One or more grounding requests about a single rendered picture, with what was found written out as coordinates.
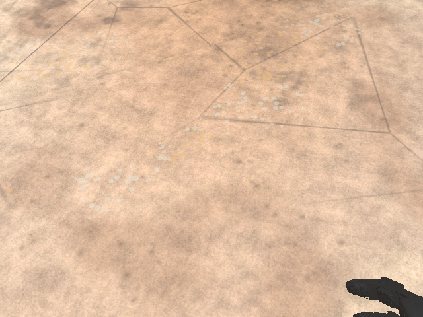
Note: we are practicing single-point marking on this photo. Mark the right robot hand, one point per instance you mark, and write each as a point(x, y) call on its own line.
point(388, 292)

